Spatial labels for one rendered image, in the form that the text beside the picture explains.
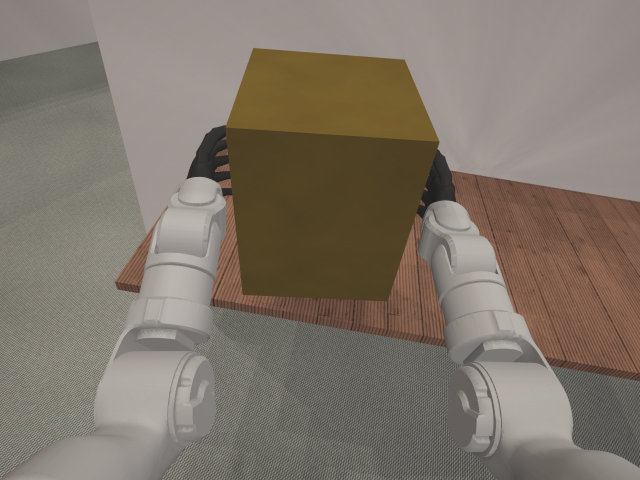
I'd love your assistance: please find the table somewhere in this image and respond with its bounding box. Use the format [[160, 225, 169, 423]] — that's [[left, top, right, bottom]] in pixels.
[[114, 136, 640, 381]]

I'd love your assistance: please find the left robot upper arm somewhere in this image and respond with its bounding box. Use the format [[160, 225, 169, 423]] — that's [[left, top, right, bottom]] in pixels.
[[0, 351, 216, 480]]

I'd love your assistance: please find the right robot upper arm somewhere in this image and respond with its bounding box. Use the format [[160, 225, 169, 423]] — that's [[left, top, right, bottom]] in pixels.
[[446, 361, 640, 480]]

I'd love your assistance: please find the right robot hand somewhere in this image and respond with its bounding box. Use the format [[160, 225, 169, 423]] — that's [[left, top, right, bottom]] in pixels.
[[417, 149, 456, 219]]

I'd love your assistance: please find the left robot forearm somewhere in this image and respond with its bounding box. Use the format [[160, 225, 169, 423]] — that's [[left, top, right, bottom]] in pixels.
[[94, 177, 226, 425]]

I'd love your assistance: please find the carton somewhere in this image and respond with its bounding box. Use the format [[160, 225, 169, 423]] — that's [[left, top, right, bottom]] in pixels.
[[225, 48, 440, 301]]

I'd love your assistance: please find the right robot forearm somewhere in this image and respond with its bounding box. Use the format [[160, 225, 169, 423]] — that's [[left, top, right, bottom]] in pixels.
[[417, 200, 573, 432]]

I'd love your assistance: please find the left robot hand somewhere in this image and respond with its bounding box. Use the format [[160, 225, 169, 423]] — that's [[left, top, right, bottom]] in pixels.
[[187, 125, 232, 196]]

